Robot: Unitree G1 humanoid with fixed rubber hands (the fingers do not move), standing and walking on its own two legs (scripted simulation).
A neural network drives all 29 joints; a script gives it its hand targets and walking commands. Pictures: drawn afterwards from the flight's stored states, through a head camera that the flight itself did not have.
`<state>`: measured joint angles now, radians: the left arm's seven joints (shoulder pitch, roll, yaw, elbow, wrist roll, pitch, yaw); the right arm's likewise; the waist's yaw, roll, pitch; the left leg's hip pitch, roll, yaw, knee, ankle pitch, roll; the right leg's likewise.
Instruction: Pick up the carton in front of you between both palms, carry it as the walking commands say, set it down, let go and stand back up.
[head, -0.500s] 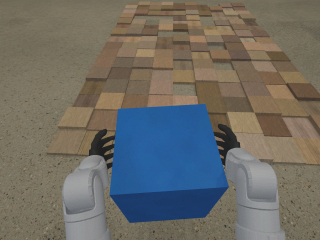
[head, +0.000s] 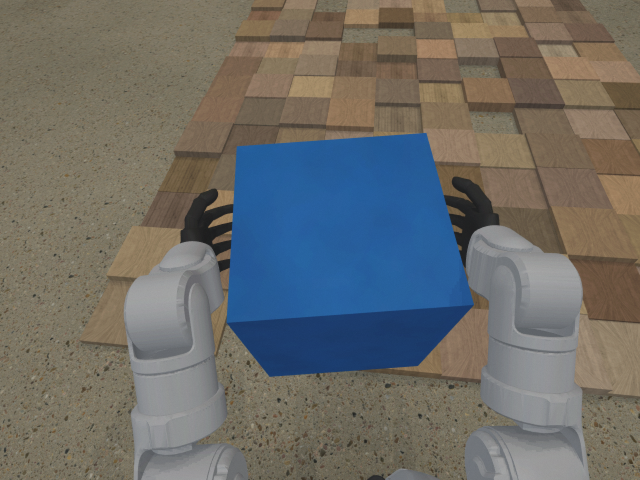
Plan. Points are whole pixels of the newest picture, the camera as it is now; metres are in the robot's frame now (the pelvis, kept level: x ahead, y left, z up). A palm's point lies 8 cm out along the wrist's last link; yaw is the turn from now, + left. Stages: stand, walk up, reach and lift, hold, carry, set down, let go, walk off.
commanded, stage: carry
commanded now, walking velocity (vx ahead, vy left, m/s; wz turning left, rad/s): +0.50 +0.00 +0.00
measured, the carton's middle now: (338, 269) +0.35 +0.01 +0.06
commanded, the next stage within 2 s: none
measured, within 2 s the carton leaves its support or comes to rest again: neither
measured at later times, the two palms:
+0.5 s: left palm (244, 61) +0.74 +0.16 +0.14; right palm (418, 62) +0.70 -0.14 +0.14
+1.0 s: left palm out of the picture +1.03 +0.21 +0.19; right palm out of the picture +1.07 -0.09 +0.19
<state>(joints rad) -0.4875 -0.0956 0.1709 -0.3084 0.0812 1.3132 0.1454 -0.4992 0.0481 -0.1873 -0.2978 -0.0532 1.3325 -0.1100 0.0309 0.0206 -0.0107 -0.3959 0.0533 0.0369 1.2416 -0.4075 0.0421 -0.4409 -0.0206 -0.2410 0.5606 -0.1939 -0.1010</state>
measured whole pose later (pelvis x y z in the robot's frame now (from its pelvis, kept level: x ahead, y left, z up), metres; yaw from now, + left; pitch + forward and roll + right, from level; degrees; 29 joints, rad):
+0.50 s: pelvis +0.32 +0.04 +0.00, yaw -3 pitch +5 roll -2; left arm -0.91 0.03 0.29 0.11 0.06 1.34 0.15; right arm -0.87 0.00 -0.29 0.09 -0.06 1.34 -0.14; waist -0.05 0.00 0.08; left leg -0.45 -0.01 0.14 0.59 -0.24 0.11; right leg -0.54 0.01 -0.02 1.34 -0.42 -0.05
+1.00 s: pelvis +0.66 +0.02 +0.05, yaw +1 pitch +7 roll +0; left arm -0.79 -0.03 0.26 -0.05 0.05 1.28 0.17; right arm -0.82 0.02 -0.31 -0.06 -0.09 1.32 -0.12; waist 0.12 0.00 0.06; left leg -0.63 -0.01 -0.01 1.02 -0.42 0.03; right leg -0.41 0.01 -0.08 0.58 -0.33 -0.27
